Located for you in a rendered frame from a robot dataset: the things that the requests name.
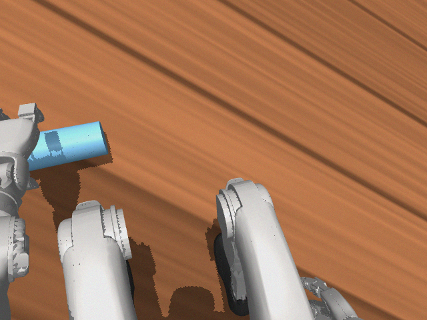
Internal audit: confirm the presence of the right robot hand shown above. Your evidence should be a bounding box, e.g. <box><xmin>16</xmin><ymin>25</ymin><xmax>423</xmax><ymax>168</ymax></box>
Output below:
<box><xmin>300</xmin><ymin>277</ymin><xmax>358</xmax><ymax>320</ymax></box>

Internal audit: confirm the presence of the left robot hand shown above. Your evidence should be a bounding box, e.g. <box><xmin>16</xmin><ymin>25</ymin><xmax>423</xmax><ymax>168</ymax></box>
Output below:
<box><xmin>0</xmin><ymin>103</ymin><xmax>44</xmax><ymax>190</ymax></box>

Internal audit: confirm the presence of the left robot arm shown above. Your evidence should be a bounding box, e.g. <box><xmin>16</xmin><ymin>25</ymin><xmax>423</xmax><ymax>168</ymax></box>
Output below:
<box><xmin>0</xmin><ymin>152</ymin><xmax>29</xmax><ymax>320</ymax></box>

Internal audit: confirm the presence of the right robot foot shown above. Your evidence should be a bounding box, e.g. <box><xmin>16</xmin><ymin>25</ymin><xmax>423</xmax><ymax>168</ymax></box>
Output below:
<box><xmin>213</xmin><ymin>233</ymin><xmax>249</xmax><ymax>316</ymax></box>

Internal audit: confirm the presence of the bottle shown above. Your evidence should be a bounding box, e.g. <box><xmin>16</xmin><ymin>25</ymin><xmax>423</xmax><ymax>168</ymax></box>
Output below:
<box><xmin>27</xmin><ymin>121</ymin><xmax>108</xmax><ymax>171</ymax></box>

